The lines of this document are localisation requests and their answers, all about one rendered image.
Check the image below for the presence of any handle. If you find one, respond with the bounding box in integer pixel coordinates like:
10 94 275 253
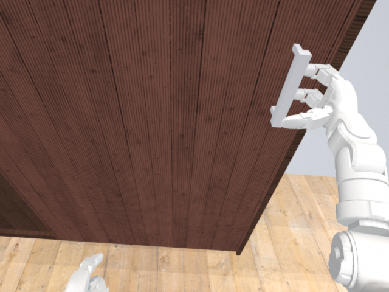
270 44 312 128

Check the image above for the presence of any robot right forearm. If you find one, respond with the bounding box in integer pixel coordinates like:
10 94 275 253
326 111 389 237

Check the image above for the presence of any left robot hand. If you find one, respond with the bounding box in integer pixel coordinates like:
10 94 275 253
64 253 109 292

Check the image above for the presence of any right robot upper arm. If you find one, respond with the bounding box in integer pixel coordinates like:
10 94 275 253
328 231 389 292

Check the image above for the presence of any right robot hand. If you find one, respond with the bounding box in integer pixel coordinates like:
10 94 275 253
281 64 358 131

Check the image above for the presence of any wardrobe door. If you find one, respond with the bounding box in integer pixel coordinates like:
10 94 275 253
0 173 50 232
0 0 363 252

